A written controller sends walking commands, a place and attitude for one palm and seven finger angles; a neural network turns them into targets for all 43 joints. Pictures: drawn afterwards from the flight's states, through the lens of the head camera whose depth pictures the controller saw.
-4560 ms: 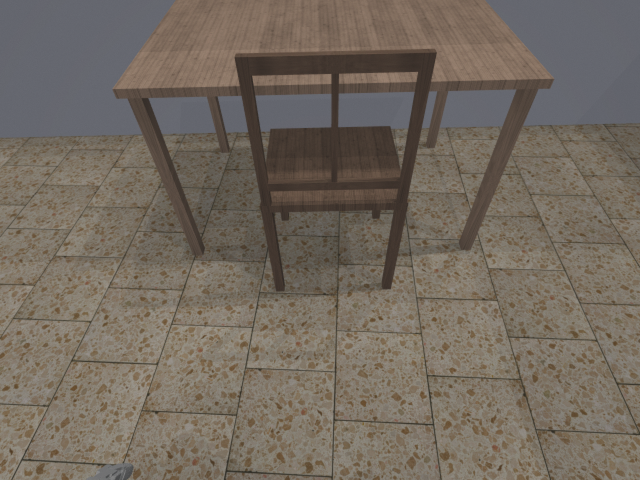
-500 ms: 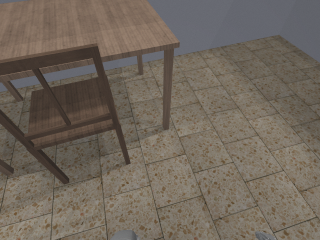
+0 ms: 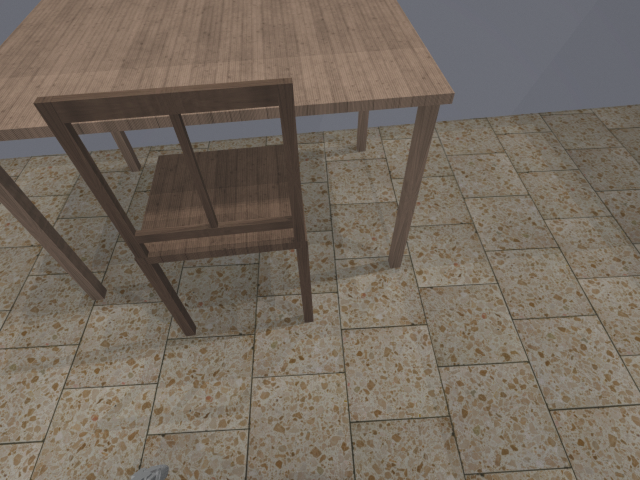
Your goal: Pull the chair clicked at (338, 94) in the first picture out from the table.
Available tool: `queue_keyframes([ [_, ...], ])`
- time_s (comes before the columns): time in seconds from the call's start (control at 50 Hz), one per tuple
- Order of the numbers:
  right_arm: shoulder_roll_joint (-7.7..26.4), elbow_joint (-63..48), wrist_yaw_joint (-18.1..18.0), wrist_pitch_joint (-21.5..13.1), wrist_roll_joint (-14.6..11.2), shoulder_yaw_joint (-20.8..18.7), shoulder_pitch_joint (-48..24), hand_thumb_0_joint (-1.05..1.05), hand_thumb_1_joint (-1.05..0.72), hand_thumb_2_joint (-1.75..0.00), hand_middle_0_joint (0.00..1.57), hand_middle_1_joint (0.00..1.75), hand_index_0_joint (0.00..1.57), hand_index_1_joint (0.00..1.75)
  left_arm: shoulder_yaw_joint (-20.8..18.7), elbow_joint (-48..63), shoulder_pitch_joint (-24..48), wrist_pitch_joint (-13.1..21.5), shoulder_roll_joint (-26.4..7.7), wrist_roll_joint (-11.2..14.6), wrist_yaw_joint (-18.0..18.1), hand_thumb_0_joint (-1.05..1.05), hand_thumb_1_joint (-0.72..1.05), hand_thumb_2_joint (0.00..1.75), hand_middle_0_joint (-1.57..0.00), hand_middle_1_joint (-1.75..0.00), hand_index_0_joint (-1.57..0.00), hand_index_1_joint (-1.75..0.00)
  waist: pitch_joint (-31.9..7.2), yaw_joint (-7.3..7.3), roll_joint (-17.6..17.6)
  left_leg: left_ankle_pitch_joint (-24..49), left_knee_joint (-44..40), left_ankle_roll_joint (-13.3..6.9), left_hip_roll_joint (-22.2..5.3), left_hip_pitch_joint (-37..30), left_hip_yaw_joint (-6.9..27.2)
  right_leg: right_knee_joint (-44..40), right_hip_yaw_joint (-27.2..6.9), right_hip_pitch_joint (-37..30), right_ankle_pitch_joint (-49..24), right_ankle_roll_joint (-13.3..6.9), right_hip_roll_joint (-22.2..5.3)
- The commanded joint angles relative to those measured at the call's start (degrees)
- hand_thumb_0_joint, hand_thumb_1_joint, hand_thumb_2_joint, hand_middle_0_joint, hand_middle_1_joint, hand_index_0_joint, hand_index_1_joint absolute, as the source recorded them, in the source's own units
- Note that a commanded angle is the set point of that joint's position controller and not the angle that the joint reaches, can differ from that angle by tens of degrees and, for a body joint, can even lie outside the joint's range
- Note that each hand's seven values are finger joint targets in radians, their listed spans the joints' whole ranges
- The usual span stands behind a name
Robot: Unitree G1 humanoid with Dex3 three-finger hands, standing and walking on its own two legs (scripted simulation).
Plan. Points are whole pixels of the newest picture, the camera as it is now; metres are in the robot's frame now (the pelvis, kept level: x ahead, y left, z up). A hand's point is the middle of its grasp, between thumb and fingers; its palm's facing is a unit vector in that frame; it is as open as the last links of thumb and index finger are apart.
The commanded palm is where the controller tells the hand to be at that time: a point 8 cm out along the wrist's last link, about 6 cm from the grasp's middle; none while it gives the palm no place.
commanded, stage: turn to face it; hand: left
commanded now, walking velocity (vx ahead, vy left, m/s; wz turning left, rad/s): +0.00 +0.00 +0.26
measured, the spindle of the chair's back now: (197, 177) +0.68 +0.30 -0.07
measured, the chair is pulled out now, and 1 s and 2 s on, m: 0.00 0.00 0.00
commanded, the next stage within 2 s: take the last steps up to it in 0.10 s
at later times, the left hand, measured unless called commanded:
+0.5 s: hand out of the picture -0.03 +0.23 -0.17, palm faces +0.20 -0.96 -0.20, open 7.4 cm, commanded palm none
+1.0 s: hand (200, 428) +0.21 +0.20 -0.16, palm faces +0.21 -0.96 -0.20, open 7.2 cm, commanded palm none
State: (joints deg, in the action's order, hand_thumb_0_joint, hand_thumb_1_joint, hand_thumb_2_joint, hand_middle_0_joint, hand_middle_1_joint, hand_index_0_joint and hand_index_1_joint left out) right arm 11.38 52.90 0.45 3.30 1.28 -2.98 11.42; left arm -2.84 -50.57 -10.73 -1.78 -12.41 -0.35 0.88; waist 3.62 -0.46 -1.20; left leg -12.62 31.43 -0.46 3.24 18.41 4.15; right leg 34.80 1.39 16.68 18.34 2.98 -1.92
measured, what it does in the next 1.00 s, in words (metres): walks ahead: left foot, then right foot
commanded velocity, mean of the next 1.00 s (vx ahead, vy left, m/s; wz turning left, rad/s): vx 0.22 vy -0.01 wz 0.07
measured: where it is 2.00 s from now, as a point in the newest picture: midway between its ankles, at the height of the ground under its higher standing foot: outside the picture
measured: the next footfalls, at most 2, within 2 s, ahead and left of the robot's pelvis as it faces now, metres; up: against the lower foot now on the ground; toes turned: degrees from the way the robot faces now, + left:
left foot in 0.40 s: +0.00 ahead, +0.13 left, +0.00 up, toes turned +11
right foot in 0.84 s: +0.26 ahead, -0.06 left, +0.00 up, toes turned +1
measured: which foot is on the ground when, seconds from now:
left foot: down 0.00-0.00, up 0.02-0.38, down 0.40-0.86, up 0.88-1.00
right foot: down 0.00-0.40, up 0.42-0.82, down 0.84-1.00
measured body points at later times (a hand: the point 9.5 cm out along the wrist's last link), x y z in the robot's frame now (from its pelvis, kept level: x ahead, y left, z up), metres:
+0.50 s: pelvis +0.01 +0.03 +0.01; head +0.01 +0.06 +0.46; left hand -0.04 +0.28 -0.16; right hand +0.09 -0.20 -0.13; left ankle -0.04 +0.13 -0.73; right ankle +0.02 -0.10 -0.68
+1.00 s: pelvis +0.17 +0.01 +0.00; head +0.19 +0.01 +0.45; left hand +0.20 +0.25 -0.14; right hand +0.17 -0.21 -0.16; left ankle +0.08 +0.13 -0.65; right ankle +0.22 -0.06 -0.73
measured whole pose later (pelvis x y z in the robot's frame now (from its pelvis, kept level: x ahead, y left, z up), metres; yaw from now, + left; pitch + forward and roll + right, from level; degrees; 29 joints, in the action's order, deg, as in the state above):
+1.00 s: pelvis +0.17 +0.01 +0.00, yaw +9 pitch -1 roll -1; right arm 9.1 63.8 -0.8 -0.4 1.4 -3.0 19.7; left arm -3.3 -58.6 -11.6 3.3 -8.2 -0.8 0.9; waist 2.9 -1.0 -2.5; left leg -21.6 66.4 -2.4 -3.7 22.7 -1.1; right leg 28.9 9.1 15.9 12.4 -3.6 0.3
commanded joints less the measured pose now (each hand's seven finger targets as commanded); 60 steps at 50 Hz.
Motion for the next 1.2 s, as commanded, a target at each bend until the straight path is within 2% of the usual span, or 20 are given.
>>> queue_keyframes([
  [0.0, 6.5, -5.9, -0.4, -1.7, -0.6, -2.4, -0.6, 0.00, -0.90, -0.90, 0.20, 0.30, 0.20, 0.30, -3.1, 2.9, -7.4, 1.9, -14.7, -1.0, 1.0, 0.00, 0.90, 0.90, -0.20, -0.30, -0.20, -0.30, -6.6, 2.85, 15.0, -20.9, 22.7, 1.1, 0.0, 12.9, -0.1, -20.4, -22.4, -10.1, -12.3, -11.5, -25.1],
  [0.06, 7.0, -2.5, 0.2, -0.2, -0.1, -2.9, 0.4, 0.00, -0.90, -0.90, 0.20, 0.30, 0.20, 0.30, -2.3, 4.2, 0.4, 2.0, -9.3, -0.7, 1.2, 0.00, 0.90, 0.90, -0.20, -0.30, -0.20, -0.30, -0.7, -0.66, 9.5, -11.9, 37.5, 1.4, -3.2, 12.3, 0.4, -20.1, -12.1, -1.7, -7.8, -10.8, -16.3],
  [0.1, 6.1, -1.5, 0.4, -0.4, -0.1, -2.6, 1.6, 0.00, -0.90, -0.90, 0.20, 0.30, 0.20, 0.30, -2.0, 3.9, 0.2, 2.4, -7.8, -0.8, 1.1, 0.00, 0.90, 0.90, -0.20, -0.30, -0.20, -0.30, -1.0, -0.50, 10.8, -9.3, 36.6, 2.2, -3.7, 11.5, -1.5, -19.2, -7.4, -3.0, -11.2, -10.5, -14.4],
  [0.24, 3.7, -1.1, 0.3, -1.5, -0.2, -1.0, -2.4, 0.00, -0.90, -0.90, 0.20, 0.30, 0.20, 0.30, -2.8, -1.4, -8.6, 2.6, -10.4, -1.5, 0.6, 0.00, 0.90, 0.90, -0.20, -0.30, -0.20, -0.30, -3.3, 4.09, 11.1, -14.5, 14.8, 2.1, -3.8, 6.8, -6.3, -18.9, -7.2, -12.6, -11.1, -12.0, -16.1],
  [0.34, 3.9, 2.2, 0.0, -3.8, 0.1, -0.4, 7.3, 0.00, -0.90, -0.90, 0.20, 0.30, 0.20, 0.30, -2.4, -3.5, -6.0, 2.4, -9.2, -0.9, -0.3, 0.00, 0.90, 0.90, -0.20, -0.30, -0.20, -0.30, -2.5, -0.38, 8.7, -6.7, -7.9, -0.4, -2.8, -13.4, -9.4, -14.9, -2.5, 0.8, 11.3, -7.9, -11.7],
  [0.36, 7.1, 3.5, -0.5, -4.2, 0.3, -1.0, 11.0, 0.00, -0.90, -0.90, 0.20, 0.30, 0.20, 0.30, -1.8, -3.0, -5.7, 2.0, -6.3, -0.5, -0.8, 0.00, 0.90, 0.90, -0.20, -0.30, -0.20, -0.30, -2.2, -2.03, -2.1, -11.9, -12.8, -2.6, -8.9, -19.9, -0.1, -6.0, 1.2, 9.5, 13.7, -5.3, -7.6],
  [0.38, 12.3, 4.2, -1.0, -4.3, 0.8, -2.0, 15.3, 0.00, -0.90, -0.90, 0.20, 0.30, 0.20, 0.30, -0.9, -1.3, -4.0, 2.0, -2.4, -0.5, -1.3, 0.00, 0.90, 0.90, -0.20, -0.30, -0.20, -0.30, -0.5, -4.11, -17.1, -21.1, -20.6, -7.7, -21.4, -21.6, 17.6, 9.1, 8.2, 19.3, 13.2, -2.7, -0.9],
  [0.4, 13.4, 4.2, -1.3, -4.3, 0.6, -2.0, 16.4, 0.00, -0.90, -0.90, 0.20, 0.30, 0.20, 0.30, -0.8, 0.6, 0.3, 2.6, -3.4, -1.1, -1.4, 0.00, 0.90, 0.90, -0.20, -0.30, -0.20, -0.30, 2.7, -5.00, -13.7, -22.5, -24.0, -11.9, -25.2, -18.3, 24.1, 16.5, 4.3, 24.1, 13.5, -3.3, -1.3],
  [0.44, 9.9, 4.0, -1.9, -5.0, 0.4, -1.1, 12.6, 0.00, -0.90, -0.90, 0.20, 0.30, 0.20, 0.30, -1.3, -0.7, 2.1, 2.7, -4.7, -1.3, -1.8, 0.00, 0.90, 0.90, -0.20, -0.30, -0.20, -0.30, 6.3, -3.56, -10.3, -22.5, -25.1, -12.6, -23.1, -13.1, 19.5, 25.5, -0.4, 25.5, 7.5, -3.7, -3.9],
  [0.52, 6.4, 4.7, -2.3, -7.0, -0.4, 0.2, 10.0, 0.00, -0.90, -0.90, 0.20, 0.30, 0.20, 0.30, -0.7, -5.2, -3.6, 3.1, -3.1, -0.9, -2.7, 0.00, 0.90, 0.90, -0.20, -0.30, -0.20, -0.30, 2.3, -0.08, -4.7, 6.1, -22.3, -10.3, -17.2, -16.0, 5.0, 23.4, 0.9, 19.9, -2.4, -2.3, -4.1],
  [0.72, 5.6, 9.7, -2.4, -7.1, 0.3, -0.4, 15.3, 0.00, -0.90, -0.90, 0.20, 0.30, 0.20, 0.30, -0.5, -3.7, 4.2, 3.3, -1.1, -0.7, -2.5, 0.00, 0.90, 0.90, -0.20, -0.30, -0.20, -0.30, 5.6, -2.09, -4.9, 16.3, -18.3, -9.9, -18.6, -15.7, 1.2, 5.0, 3.9, 13.5, -3.7, -3.5, -2.8],
  [0.78, 6.0, 10.2, -2.6, -6.8, 0.1, -0.4, 13.4, 0.00, -0.90, -0.90, 0.20, 0.30, 0.20, 0.30, -1.3, -6.9, -5.7, 4.1, -1.8, -0.8, -2.2, 0.00, 0.90, 0.90, -0.20, -0.30, -0.20, -0.30, 0.9, 2.95, -2.6, 23.5, -6.4, -7.6, -15.9, -12.4, -2.3, -3.5, 6.5, -3.4, -7.3, -5.2, 0.9],
  [0.8, 5.1, 10.2, -2.3, -7.1, -0.4, -0.3, 13.2, 0.00, -0.90, -0.90, 0.20, 0.30, 0.20, 0.30, -2.1, -9.6, -13.8, 4.8, -4.1, -1.1, -1.9, 0.00, 0.90, 0.90, -0.20, -0.30, -0.20, -0.30, -3.5, 6.25, 0.7, 21.8, 4.8, -5.5, -12.6, -7.5, -5.0, -5.9, 3.1, -15.1, -9.4, -6.5, -0.9],
  [0.82, 1.8, 9.2, -1.7, -7.2, -1.1, 0.2, 15.8, 0.00, -0.90, -0.90, 0.20, 0.30, 0.20, 0.30, -3.4, -11.2, -20.7, 5.4, -9.3, -1.4, -1.1, 0.00, 0.90, 0.90, -0.20, -0.30, -0.20, -0.30, -10.2, 7.78, 14.5, 2.7, 21.3, -3.1, -5.6, 4.5, -9.2, -11.4, -15.4, -27.6, -9.5, -11.1, -13.8],
  [0.84, 1.7, 8.1, -1.9, -7.1, -1.2, 0.2, 16.3, 0.00, -0.90, -0.90, 0.20, 0.30, 0.20, 0.30, -3.7, -11.8, -23.0, 5.2, -12.5, -0.5, -0.8, 0.00, 0.90, 0.90, -0.20, -0.30, -0.20, -0.30, -12.6, 6.84, 17.1, -21.1, 36.7, -2.8, -2.1, 10.3, -7.0, -19.3, -29.8, -26.8, -8.0, -16.6, -23.1],
  [0.86, 2.2, 7.7, -1.6, -6.7, -1.2, -0.2, 12.1, 0.00, -0.90, -0.90, 0.20, 0.30, 0.20, 0.30, -3.6, -10.5, -17.8, 5.0, -11.2, -0.1, -0.7, 0.00, 0.90, 0.90, -0.20, -0.30, -0.20, -0.30, -9.3, 6.50, 13.2, -19.0, 42.5, -3.5, -4.8, 12.3, -2.9, -22.9, -30.2, -19.4, 3.9, -17.4, -22.2],
  [0.92, -0.3, 7.4, -1.1, -5.4, 0.0, -0.2, 9.8, 0.00, -0.90, -0.90, 0.20, 0.30, 0.20, 0.30, -1.6, -7.4, -6.2, 5.1, -3.4, -0.6, 0.2, 0.00, 0.90, 0.90, -0.20, -0.30, -0.20, -0.30, -0.2, 0.80, 2.6, -7.9, 39.4, -2.3, -9.8, 10.9, -2.6, -25.0, -14.7, -2.1, 1.7, -14.6, -16.7],
  [0.98, -2.0, 8.2, -1.0, -4.3, 0.2, 0.2, 12.7, 0.00, -0.90, -0.90, 0.20, 0.30, 0.20, 0.30, -0.9, -7.3, -4.9, 5.6, -1.6, -1.0, 0.3, 0.00, 0.90, 0.90, -0.20, -0.30, -0.20, -0.30, -0.6, -1.77, 5.9, -6.3, 29.1, -0.4, -9.8, 6.2, -5.5, -25.2, -4.6, 1.9, -9.7, -13.4, -13.3],
  [1.12, -1.9, 5.8, -0.5, -5.6, -0.1, 0.7, 4.9, 0.00, -0.90, -0.90, 0.20, 0.30, 0.20, 0.30, -1.0, -9.9, -9.0, 5.4, -3.8, -0.9, -0.1, 0.00, 0.90, 0.90, -0.20, -0.30, -0.20, -0.30, -2.3, 1.48, 6.9, -4.4, 8.1, 0.9, -7.3, 3.8, -9.1, -21.1, -3.7, -7.6, -19.2, -13.4, -12.3],
  [1.18, -1.1, 7.9, -1.5, -6.0, -0.4, 1.8, 7.3, 0.00, -0.90, -0.90, 0.20, 0.30, 0.20, 0.30, 0.1, -11.0, -7.0, 4.5, -1.6, -0.2, 0.6, 0.00, 0.90, 0.90, -0.20, -0.30, -0.20, -0.30, -3.3, -0.53, 4.3, 12.4, -7.6, 1.6, -7.5, -9.0, -6.5, -12.4, 0.5, -6.0, -26.8, -8.3, -7.6],
])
